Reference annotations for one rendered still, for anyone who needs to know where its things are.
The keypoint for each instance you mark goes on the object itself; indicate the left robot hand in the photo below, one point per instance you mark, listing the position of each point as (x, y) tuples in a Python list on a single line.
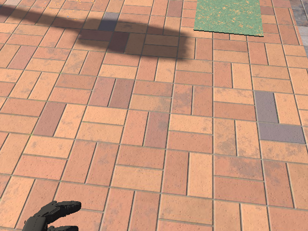
[(51, 212)]

